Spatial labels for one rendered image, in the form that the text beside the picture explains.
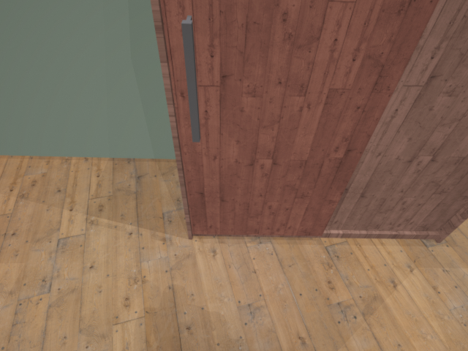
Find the wardrobe door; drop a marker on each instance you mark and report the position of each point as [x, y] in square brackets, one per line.
[413, 174]
[289, 94]

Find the handle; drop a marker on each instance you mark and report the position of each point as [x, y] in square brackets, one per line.
[189, 55]

